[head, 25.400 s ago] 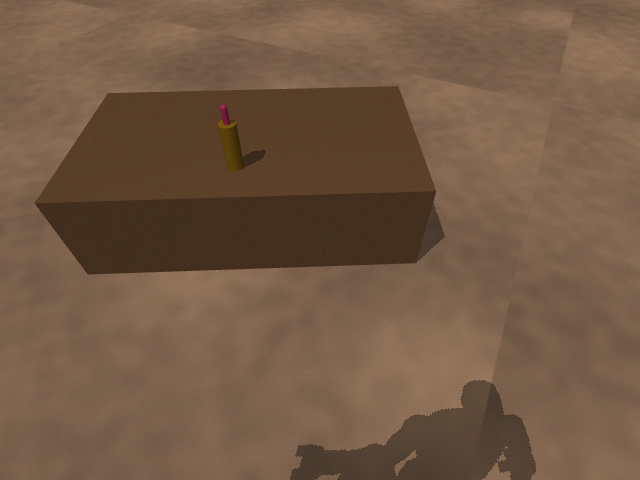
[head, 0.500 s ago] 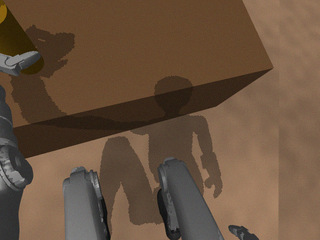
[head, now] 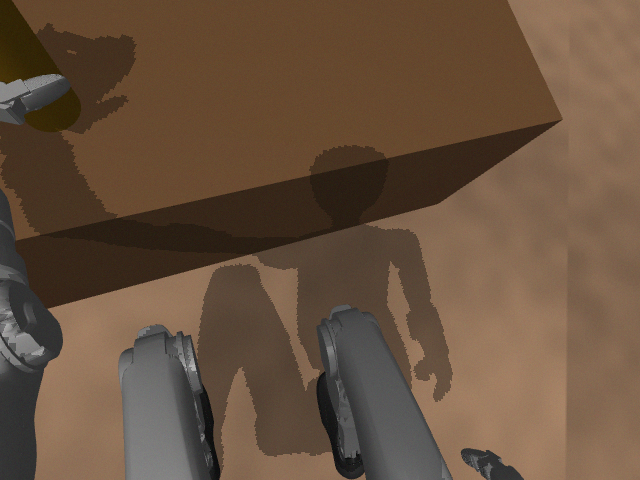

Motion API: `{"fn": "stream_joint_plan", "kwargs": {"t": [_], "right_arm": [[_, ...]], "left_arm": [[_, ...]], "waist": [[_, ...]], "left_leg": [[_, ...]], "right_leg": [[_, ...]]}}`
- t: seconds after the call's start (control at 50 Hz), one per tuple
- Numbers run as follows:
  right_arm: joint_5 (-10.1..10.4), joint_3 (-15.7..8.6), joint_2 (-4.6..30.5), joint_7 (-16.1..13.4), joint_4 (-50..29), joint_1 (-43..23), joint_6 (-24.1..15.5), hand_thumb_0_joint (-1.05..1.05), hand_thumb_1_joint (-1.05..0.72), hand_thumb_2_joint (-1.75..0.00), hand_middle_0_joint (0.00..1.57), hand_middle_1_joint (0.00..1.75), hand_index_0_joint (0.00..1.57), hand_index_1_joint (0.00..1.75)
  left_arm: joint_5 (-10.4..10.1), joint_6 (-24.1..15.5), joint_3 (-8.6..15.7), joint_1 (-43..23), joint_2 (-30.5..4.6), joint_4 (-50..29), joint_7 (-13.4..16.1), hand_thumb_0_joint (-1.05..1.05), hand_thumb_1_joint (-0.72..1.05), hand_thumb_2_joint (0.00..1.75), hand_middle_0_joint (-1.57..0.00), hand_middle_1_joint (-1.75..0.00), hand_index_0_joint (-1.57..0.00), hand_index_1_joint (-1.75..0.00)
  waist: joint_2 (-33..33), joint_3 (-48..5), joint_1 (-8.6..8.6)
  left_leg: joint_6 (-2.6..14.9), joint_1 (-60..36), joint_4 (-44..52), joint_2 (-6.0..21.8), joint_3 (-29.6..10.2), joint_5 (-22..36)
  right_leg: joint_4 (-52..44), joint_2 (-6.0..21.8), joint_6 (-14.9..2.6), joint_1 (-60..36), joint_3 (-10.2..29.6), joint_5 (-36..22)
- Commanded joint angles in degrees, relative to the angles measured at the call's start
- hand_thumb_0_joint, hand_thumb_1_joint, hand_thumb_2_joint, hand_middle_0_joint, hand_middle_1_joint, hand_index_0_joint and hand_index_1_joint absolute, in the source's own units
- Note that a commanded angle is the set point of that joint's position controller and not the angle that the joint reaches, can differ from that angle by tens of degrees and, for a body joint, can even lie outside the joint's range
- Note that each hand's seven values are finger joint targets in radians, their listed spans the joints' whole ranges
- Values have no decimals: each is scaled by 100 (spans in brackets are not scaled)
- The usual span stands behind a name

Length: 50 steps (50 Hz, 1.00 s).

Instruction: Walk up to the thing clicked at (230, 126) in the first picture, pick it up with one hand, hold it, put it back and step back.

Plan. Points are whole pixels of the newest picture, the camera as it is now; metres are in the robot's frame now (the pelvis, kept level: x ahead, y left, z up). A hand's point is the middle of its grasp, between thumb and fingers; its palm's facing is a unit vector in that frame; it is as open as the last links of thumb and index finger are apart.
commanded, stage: open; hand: left
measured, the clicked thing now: out of the picture +0.56 +0.26 +0.06
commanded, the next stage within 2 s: withdraw in 0.32 s
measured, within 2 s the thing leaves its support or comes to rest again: neither
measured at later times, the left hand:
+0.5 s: hand out of the picture +0.57 +0.27 +0.03, palm faces +0.27 -0.96 -0.02, open 16.0 cm
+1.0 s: hand out of the picture +0.55 +0.32 +0.17, palm faces +0.30 -0.94 -0.18, open 17.5 cm
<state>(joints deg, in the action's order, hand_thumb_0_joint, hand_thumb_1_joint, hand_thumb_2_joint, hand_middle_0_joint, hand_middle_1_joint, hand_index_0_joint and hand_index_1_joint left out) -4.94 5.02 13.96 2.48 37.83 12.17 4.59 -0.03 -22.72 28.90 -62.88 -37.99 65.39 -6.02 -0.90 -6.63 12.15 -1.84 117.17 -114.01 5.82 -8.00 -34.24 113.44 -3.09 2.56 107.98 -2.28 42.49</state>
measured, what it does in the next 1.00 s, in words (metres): rises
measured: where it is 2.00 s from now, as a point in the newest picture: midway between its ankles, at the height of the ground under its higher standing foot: (275, 448)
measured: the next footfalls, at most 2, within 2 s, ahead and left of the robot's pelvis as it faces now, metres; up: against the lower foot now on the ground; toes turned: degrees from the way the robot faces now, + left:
none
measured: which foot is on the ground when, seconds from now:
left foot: down 0.00-1.00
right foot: down 0.00-1.00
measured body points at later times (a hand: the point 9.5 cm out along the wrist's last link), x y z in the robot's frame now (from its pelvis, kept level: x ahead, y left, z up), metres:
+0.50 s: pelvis +0.00 +0.00 +0.00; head +0.23 +0.06 +0.38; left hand +0.55 +0.32 +0.03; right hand +0.05 -0.26 -0.12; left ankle +0.09 +0.15 -0.42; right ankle +0.07 -0.14 -0.42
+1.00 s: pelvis +0.02 +0.01 +0.11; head +0.21 +0.06 +0.52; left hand +0.53 +0.37 +0.18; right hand +0.07 -0.26 +0.00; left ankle +0.09 +0.15 -0.42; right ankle +0.06 -0.14 -0.42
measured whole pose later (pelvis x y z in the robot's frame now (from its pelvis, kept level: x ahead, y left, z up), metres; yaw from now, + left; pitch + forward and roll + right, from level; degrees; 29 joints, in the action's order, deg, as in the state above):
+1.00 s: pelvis +0.02 +0.01 +0.11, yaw +2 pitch +31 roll -7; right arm -1.0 3.5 14.3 0.3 36.8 14.4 5.8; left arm 3.3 -8.8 24.8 -60.5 -42.3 63.3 -6.5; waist -2.4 -7.1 10.7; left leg -1.5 93.6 -93.4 6.2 -6.2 -31.7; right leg 91.0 -2.4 2.2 84.6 -2.6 37.9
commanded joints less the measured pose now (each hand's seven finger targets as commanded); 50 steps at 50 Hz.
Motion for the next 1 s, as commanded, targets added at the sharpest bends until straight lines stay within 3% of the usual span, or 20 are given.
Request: {"fn": "stream_joint_plan", "kwargs": {"t": [0.0, 0.12, 0.14, 0.3, 0.4, 0.42, 0.46, 0.58, 0.68, 0.7, 0.76, 0.78, 0.8, 0.82, 0.84, 0.86, 0.88, 0.9, 0.94, 0.98], "right_arm": [[-27, -418, 1248, -77, -83, 1251, 33, 0, -92, -90, 20, 30, 20, 30], [-10, -433, 1279, -76, -213, 1184, 61, 0, -92, -90, 20, 30, 20, 30], [-14, -441, 1280, -79, -217, 1216, 70, 0, -92, -90, 20, 30, 20, 30], [8, -452, 1280, -94, -255, 1172, 76, 0, -92, -90, 20, 30, 20, 30], [0, -479, 1303, -113, -251, 1169, 85, 0, -92, -90, 20, 30, 20, 30], [-1, -484, 1299, -111, -243, 1166, 82, 0, -90, -90, 20, 30, 20, 30], [-3, -468, 1300, -101, -230, 1236, 82, 0, -90, -90, 20, 30, 20, 30], [74, -481, 1263, -135, -288, 1208, 149, 0, -90, -90, 20, 30, 20, 30], [199, -518, 1261, -226, -311, 1255, 163, 0, -91, -90, 20, 30, 20, 30], [208, -522, 1234, -240, -315, 1269, 155, 0, -91, -90, 20, 30, 20, 30], [273, -527, 1215, -295, -261, 1297, 95, 0, -90, -90, 20, 30, 20, 30], [293, -543, 1236, -314, -224, 1329, 78, 0, -89, -89, 20, 30, 20, 30], [313, -575, 1320, -335, -137, 1360, 88, 0, -89, -89, 20, 30, 20, 30], [323, -555, 1237, -336, -286, 1278, 39, 0, -88, -89, 20, 30, 20, 30], [349, -564, 1253, -347, -207, 1372, 14, 0, -88, -89, 20, 30, 20, 30], [374, -527, 1223, -349, -295, 1279, -15, 0, -88, -89, 20, 30, 20, 30], [379, -568, 1257, -360, -184, 1343, -59, 0, -83, -89, 20, 30, 20, 30], [342, -567, 1268, -304, -211, 1309, 71, 0, -87, -90, 20, 30, 20, 30], [409, -569, 1253, -274, -258, 1357, 162, 0, -88, -90, 20, 30, 20, 30], [428, -584, 1250, -262, -311, 1348, 228, 0, -90, -91, 20, 30, 20, 30]], "left_arm": [[7, -396, -48, -2451, -1363, -1017, 27, 0, -50, 47, -78, -71, -79, -70], [-16, -321, 29, -2327, -1402, -1061, -9, 0, -55, 33, -62, -53, -63, -52], [9, -314, -20, -2388, -1385, -1048, -19, 0, -56, 31, -60, -51, -61, -50], [-30, -287, 51, -2427, -1446, -1269, 35, 0, -61, 15, -39, -29, -39, -29], [-18, -280, -29, -2551, -1419, -1459, 30, 0, -61, 7, -27, -16, -27, -16], [-9, -253, -130, -2488, -1250, -1348, 27, 0, -61, 10, -19, -16, -19, -15], [-34, -254, 86, -2462, -1519, -1503, 65, 0, -61, 8, -15, -13, -15, -12], [5, -136, 288, -2637, -2017, -2100, 105, 0, -61, 3, -6, -4, -7, -4], [-44, 174, 351, -2697, -2320, -2406, 37, 0, -61, 3, -4, -3, -5, -2], [-31, 265, 228, -2711, -2217, -2397, 13, 0, -61, 2, -5, -4, -6, -2], [-63, 574, -57, -2314, -1843, -1904, -99, 0, -60, 0, -3, -2, -5, -1], [-63, 643, -48, -2167, -1858, -1816, -136, 0, -57, 0, -3, -1, -5, 0], [-50, 722, 140, -1784, -2074, -1434, -172, 0, -58, 0, -3, -1, -5, 0], [-102, 684, -267, -2337, -1740, -2139, -268, 0, -57, 0, -3, -1, -5, 0], [-156, 736, -89, -2148, -1849, -1856, -313, 0, -57, 0, -3, -1, -6, 0], [-223, 802, -278, -1875, -1457, -1408, -386, 0, -57, 0, -2, -2, -5, 0], [-235, 813, -227, -1679, -1464, -1334, -419, 0, -49, 8, -4, -7, -5, -7], [512, 1056, -219, -1636, -2321, -1193, -77, 0, -47, 7, -7, -8, -7, -7], [437, 1235, -454, -1598, -1707, -982, 166, 0, -49, 7, -7, -8, -7, -7], [591, 1319, -287, -1744, -2277, -1284, 348, 0, -50, 7, -8, -8, -8, -7]], "waist": [[-1557, -3959, 111], [-1392, -3932, -12], [-1443, -3869, 65], [-1450, -4013, -18], [-1630, -4127, -13], [-1564, -4064, 33], [-1538, -4241, -50], [-1739, -4661, -188], [-1762, -4882, -140], [-1770, -4906, -80], [-1475, -4295, 38], [-1365, -4133, 17], [-1403, -3889, -57], [-1518, -3963, 6], [-1457, -3926, -8], [-1206, -3351, 62], [-1118, -3196, 39], [-1481, -3634, -265], [-1211, -3099, -63], [-1226, -3422, -229]], "left_leg": [[319, -3675, 1027, -54, 239, 1063], [335, -3602, 1012, -55, 242, 1115], [338, -3560, 1000, -54, 250, 1062], [323, -3635, 1015, -50, 225, 1039], [302, -3885, 1052, -40, 188, 1031], [310, -3837, 1023, -41, 191, 1090], [322, -3746, 956, -57, 224, 1275], [319, -4231, 1295, -51, 220, 1303], [349, -4774, 1742, -45, 217, 1325], [363, -4840, 1825, -54, 242, 1394], [384, -4902, 2152, -41, 229, 1267], [383, -4973, 2277, -32, 206, 1203], [366, -5129, 2409, -15, 156, 1185], [350, -5286, 2505, -10, 152, 1241], [361, -5375, 2577, -20, 151, 1345], [357, -5275, 2712, -2, 98, 1269], [364, -5252, 2794, -3, 111, 1262], [327, -5822, 3125, -69, 212, 1454], [298, -5964, 3446, -35, 128, 1433], [306, -6248, 3718, -65, 193, 1584]], "right_leg": [[-1473, -61, -416, -1296, -289, -1635], [-1458, -78, -416, -1307, -303, -1673], [-1477, -68, -407, -1286, -299, -1649], [-1413, -71, -413, -1317, -294, -1623], [-1399, -63, -431, -1209, -302, -1589], [-1391, -58, -424, -1208, -310, -1662], [-1363, -61, -411, -1436, -303, -1815], [-1629, -53, -413, -1795, -247, -1789], [-2177, -52, -383, -2352, -166, -1874], [-2314, -46, -369, -2556, -146, -1974], [-2718, -52, -354, -2783, -152, -1919], [-2825, -45, -359, -2788, -162, -1852], [-2866, -23, -370, -2713, -177, -1806], [-2953, -23, -393, -2743, -169, -1858], [-3076, -19, -379, -2938, -164, -1961], [-3162, -18, -383, -2805, -209, -1901], [-3273, -5, -378, -2899, -193, -1941], [-3543, 19, -415, -3272, -87, -2012], [-3785, -1, -410, -3314, -125, -1997], [-4099, -11, -383, -3902, -81, -2156]]}}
